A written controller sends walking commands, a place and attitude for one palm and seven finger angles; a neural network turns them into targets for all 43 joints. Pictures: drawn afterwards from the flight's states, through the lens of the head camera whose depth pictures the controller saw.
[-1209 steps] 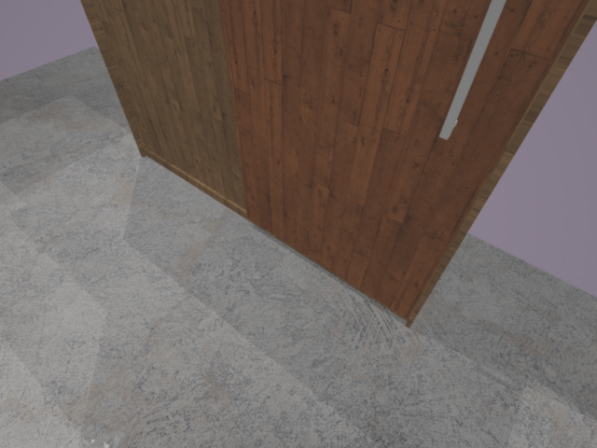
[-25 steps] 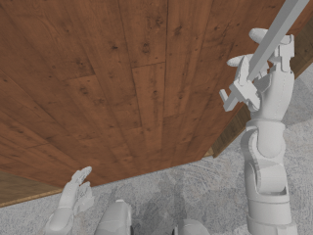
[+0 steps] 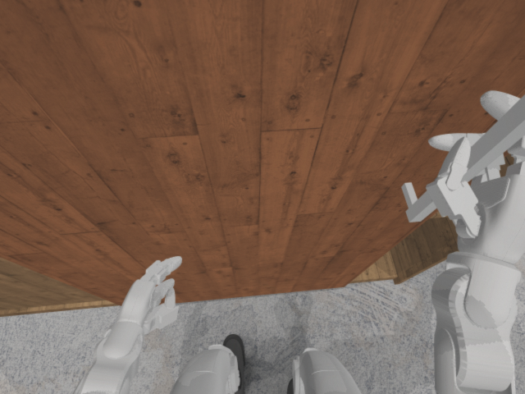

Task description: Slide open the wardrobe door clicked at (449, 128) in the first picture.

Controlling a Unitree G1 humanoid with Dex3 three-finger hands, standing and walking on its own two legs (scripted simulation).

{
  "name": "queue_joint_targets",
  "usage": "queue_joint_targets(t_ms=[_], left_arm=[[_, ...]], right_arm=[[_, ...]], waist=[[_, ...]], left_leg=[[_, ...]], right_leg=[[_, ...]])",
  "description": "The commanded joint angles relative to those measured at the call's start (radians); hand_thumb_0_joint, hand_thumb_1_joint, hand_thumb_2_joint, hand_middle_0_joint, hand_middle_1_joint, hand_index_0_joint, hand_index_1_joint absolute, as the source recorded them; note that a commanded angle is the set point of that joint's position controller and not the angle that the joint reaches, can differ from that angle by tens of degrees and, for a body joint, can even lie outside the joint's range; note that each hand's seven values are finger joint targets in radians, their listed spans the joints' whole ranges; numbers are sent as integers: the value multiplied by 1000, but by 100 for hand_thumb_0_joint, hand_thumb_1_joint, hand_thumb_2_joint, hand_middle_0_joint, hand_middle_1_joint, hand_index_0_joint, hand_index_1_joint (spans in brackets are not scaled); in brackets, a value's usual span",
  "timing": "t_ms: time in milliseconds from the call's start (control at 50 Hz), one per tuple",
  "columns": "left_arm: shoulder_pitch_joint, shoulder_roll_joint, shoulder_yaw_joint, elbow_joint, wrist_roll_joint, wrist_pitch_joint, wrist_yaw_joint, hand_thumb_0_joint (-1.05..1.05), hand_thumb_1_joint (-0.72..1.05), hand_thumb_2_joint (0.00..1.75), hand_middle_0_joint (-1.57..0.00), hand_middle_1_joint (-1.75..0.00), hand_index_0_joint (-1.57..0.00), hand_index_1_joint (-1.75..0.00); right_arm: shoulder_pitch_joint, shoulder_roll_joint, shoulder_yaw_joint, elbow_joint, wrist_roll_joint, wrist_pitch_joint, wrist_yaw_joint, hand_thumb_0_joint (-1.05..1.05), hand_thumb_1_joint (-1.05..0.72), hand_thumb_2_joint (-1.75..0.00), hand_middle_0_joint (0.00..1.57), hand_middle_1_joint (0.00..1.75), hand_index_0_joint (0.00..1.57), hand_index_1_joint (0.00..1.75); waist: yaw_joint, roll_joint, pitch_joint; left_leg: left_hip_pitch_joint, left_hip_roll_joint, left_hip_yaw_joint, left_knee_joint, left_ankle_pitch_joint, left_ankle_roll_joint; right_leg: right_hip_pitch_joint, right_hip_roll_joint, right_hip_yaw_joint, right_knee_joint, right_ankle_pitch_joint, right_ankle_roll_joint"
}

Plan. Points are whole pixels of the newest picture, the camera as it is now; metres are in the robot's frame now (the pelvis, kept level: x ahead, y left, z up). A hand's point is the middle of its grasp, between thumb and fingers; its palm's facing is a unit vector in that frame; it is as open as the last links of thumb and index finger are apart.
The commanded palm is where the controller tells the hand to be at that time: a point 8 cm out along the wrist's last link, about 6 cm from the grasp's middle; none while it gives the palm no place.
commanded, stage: step sideways, sliding the door along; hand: right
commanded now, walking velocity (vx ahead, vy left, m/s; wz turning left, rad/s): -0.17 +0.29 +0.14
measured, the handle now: (474, 140) +0.35 -0.21 +0.20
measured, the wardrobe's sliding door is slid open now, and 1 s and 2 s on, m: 0.21 0.42 0.50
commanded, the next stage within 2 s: stop walking and hold the door there in 1.60 s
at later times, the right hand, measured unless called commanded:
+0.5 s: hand (335, 194) +0.30 -0.06 +0.19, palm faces +0.06 +1.00 -0.05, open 6.0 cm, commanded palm +0.27 -0.06 +0.17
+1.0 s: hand (228, 203) +0.29 +0.04 +0.19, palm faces +0.06 +1.00 -0.01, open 6.1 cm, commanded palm +0.26 +0.04 +0.17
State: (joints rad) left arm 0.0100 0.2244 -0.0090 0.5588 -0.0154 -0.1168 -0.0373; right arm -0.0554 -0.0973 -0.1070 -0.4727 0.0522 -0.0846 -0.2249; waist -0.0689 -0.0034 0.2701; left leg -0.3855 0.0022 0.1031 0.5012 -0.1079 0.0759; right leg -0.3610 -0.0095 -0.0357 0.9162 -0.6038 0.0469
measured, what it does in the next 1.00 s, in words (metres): steps to the left: right foot, then left foot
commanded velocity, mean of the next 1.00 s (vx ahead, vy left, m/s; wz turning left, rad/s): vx -0.02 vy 0.30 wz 0.00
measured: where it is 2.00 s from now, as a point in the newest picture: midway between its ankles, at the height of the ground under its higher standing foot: outside the picture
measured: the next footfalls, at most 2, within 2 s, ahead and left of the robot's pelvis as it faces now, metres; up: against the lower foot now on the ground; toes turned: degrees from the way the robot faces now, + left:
right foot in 0.08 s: +0.02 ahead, -0.11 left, +0.00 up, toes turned -6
left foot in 0.56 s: -0.06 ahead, +0.22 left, +0.00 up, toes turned +13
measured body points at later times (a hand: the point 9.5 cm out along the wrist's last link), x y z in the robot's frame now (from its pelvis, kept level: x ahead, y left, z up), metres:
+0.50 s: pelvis -0.06 +0.06 +0.02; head +0.01 +0.04 +0.46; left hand +0.11 +0.27 -0.07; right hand +0.29 -0.11 +0.19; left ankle -0.09 +0.22 -0.68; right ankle -0.02 -0.11 -0.73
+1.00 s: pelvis -0.11 +0.15 +0.01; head -0.03 +0.13 +0.45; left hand +0.05 +0.39 -0.09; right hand +0.28 -0.02 +0.19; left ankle -0.12 +0.31 -0.64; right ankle -0.10 +0.05 -0.73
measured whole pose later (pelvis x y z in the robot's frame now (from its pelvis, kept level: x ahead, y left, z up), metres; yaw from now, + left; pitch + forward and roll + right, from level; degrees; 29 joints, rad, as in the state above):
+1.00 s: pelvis -0.11 +0.15 +0.01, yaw +6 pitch -2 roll +4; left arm 0.11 0.20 0.01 0.62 -0.02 -0.04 -0.01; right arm -0.46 -0.18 -0.05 0.00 0.06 -0.06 -0.14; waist -0.07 -0.02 0.22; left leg -0.50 -0.01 0.02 1.11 -0.42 -0.01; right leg -0.22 -0.15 -0.14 0.56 -0.30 0.00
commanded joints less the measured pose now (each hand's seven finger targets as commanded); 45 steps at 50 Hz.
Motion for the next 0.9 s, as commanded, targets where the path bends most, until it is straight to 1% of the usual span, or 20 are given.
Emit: queue_joint_targets(t_ms=[0, 20, 60, 80, 100, 180, 240, 340, 460, 500, 520, 560, 600, 620, 700, 780, 800, 820, 840, 880], left_arm=[[-1, 16, 24, -123, -11, -24, 7, 0, 90, 90, -20, -30, -20, -30], [18, 29, 30, -132, -11, -18, 8, 0, 90, 90, -20, -30, -20, -30], [-7, 101, 63, -193, -2, -32, 6, 0, 90, 90, -20, -30, -20, -30], [-13, 105, 66, -192, 15, -46, 8, 0, 90, 90, -20, -30, -20, -30], [-26, 103, 67, -184, 17, -50, 17, 0, 90, 90, -20, -30, -20, -30], [31, 127, 84, -139, 11, -23, 9, 0, 90, 90, -20, -30, -20, -30], [51, 117, 82, -140, 10, -2, 11, 0, 90, 90, -20, -30, -20, -30], [67, 93, 71, -128, 8, -4, 27, 0, 90, 90, -20, -30, -20, -30], [46, 87, 62, -124, 1, -31, 37, 0, 90, 90, -20, -30, -20, -30], [40, 86, 58, -118, -14, -30, 39, 0, 90, 90, -20, -30, -20, -30], [34, 75, 51, -122, -28, -30, 40, 0, 90, 90, -20, -30, -20, -30], [-18, 21, 29, -141, -35, -19, 57, 0, 90, 90, -20, -30, -20, -30], [-31, 39, 29, -97, -34, -17, 81, 0, 90, 90, -20, -30, -20, -30], [-3, 59, 40, -80, -25, -14, 89, 0, 90, 90, -20, -30, -20, -30], [-14, 49, 24, -59, -9, 32, 97, 0, 90, 90, -20, -30, -20, -30], [34, 73, 50, -75, -4, 49, 113, 0, 90, 90, -20, -30, -20, -30], [49, 106, 69, -85, -6, 51, 113, 0, 90, 90, -20, -30, -20, -30], [62, 136, 84, -97, -9, 39, 97, 0, 90, 90, -20, -30, -20, -30], [62, 121, 72, -93, -6, 34, 65, 0, 90, 90, -20, -30, -20, -30], [38, 111, 66, -85, -6, 28, 47, 0, 90, 90, -20, -30, -20, -30]], right_arm=[[-267, -65, 300, -429, -33, -230, 122, 0, -90, -90, 45, 140, 45, 140], [-280, -52, 326, -414, -29, -234, 131, 0, -90, -90, 45, 140, 45, 140], [-323, -16, 373, -414, -19, -230, 160, 0, -90, -90, 45, 140, 45, 140], [-342, -19, 357, -347, -49, -225, 160, 0, -90, -90, 45, 140, 45, 140], [-351, -75, 277, -328, -40, -212, 155, 0, -90, -90, 45, 140, 45, 140], [-367, -9, 318, -218, -42, -130, 158, 0, -90, -90, 45, 140, 45, 140], [-415, -13, 311, -182, -41, -104, 162, 0, -90, -90, 45, 140, 45, 140], [-452, -74, 223, -85, -28, -88, 161, 0, -90, -90, 45, 140, 45, 140], [-531, -98, 198, -21, -2, -95, 150, 0, -90, -90, 45, 140, 45, 140], [-551, -108, 199, -4, -6, -90, 144, 0, -90, -90, 45, 140, 45, 140], [-570, -118, 205, -6, -7, -87, 142, 0, -90, -90, 45, 140, 45, 140], [-607, -201, 176, -9, -20, -80, 128, 0, -90, -90, 45, 140, 45, 140], [-610, -141, 206, 10, 6, -63, 113, 0, -90, -90, 45, 140, 45, 140], [-620, -151, 183, -8, 7, -71, 110, 0, -90, -90, 45, 140, 45, 140], [-706, -124, 184, 27, -6, -107, 92, 0, -90, -90, 45, 140, 45, 140], [-731, -91, 234, 17, -7, -134, 117, 0, -90, -90, 45, 140, 45, 140], [-738, -93, 249, 7, 10, -140, 124, 0, -90, -90, 45, 140, 45, 140], [-746, -39, 288, 21, 20, -143, 141, 0, -90, -90, 45, 140, 45, 140], [-771, -49, 256, 88, 2, -143, 150, 0, -90, -90, 45, 140, 45, 140], [-898, -92, 219, 62, -6, -137, 160, 0, -90, -90, 45, 140, 45, 140]], waist=[[98, 109, -664], [109, 86, -671], [91, -280, -607], [83, -158, -592], [84, -129, -565], [87, -148, -494], [84, -213, -513], [96, -378, -487], [108, -370, -505], [95, -297, -529], [84, -198, -549], [64, 239, -560], [38, 318, -554], [47, 357, -577], [59, 203, -559], [86, 95, -627], [109, -40, -657], [90, -280, -693], [90, -197, -705], [101, -154, -611]], left_leg=[[372, 232, -215, 18, 736, 44], [244, 197, -169, 73, 580, 13], [-167, 21, -106, 479, -388, -92], [-147, 11, -217, 677, -412, -71], [-189, 5, -235, 764, -410, -75], [-331, 9, -144, 855, -305, -116], [-266, 6, -64, 716, -274, -135], [-111, -26, 6, 430, -281, -143], [107, -37, -6, 79, -249, -119], [234, -22, -14, -92, -71, -113], [288, 20, -40, -184, 50, -104], [363, 293, -278, -162, 535, 10], [408, 319, -303, -122, 709, 39], [513, 294, -257, -55, 801, 37], [587, 268, -167, -1, 814, 97], [372, 199, -127, 156, 660, 35], [125, 148, -87, 273, 333, -35], [-180, 34, -91, 463, -349, -92], [-193, 20, -198, 621, -485, -76], [-274, 30, -179, 683, -429, -79]], right_leg=[[217, -34, -34, -301, 267, -15], [354, -86, -22, -390, 451, -32], [502, -570, 446, -546, 1166, -244], [406, -598, 430, -541, 1063, -281], [359, -606, 427, -573, 925, -266], [514, -444, 90, -461, 1147, -171], [538, -387, 9, -484, 1174, -121], [519, -365, -50, -538, 1151, -100], [457, -406, -33, -489, 1019, -105], [393, -352, -44, -425, 840, -77], [352, -295, -51, -355, 705, -60], [33, -95, -73, -41, 3, -23], [-97, -16, 27, 218, -65, -19], [-148, -23, 30, 251, -37, -18], [-139, -23, -57, -5, 68, -3], [265, -69, -93, -489, 487, -18], [535, -237, 58, -523, 899, -72], [753, -547, 385, -468, 1508, -206], [735, -595, 409, -435, 1526, -272], [663, -545, 266, -444, 1371, -234]])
